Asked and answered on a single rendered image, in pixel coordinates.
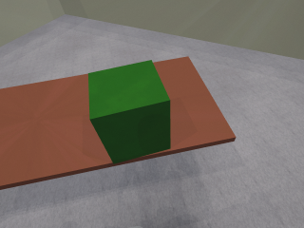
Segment table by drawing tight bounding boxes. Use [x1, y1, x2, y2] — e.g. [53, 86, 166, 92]
[0, 56, 236, 190]

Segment carton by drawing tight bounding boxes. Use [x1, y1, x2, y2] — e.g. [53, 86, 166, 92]
[88, 60, 171, 164]

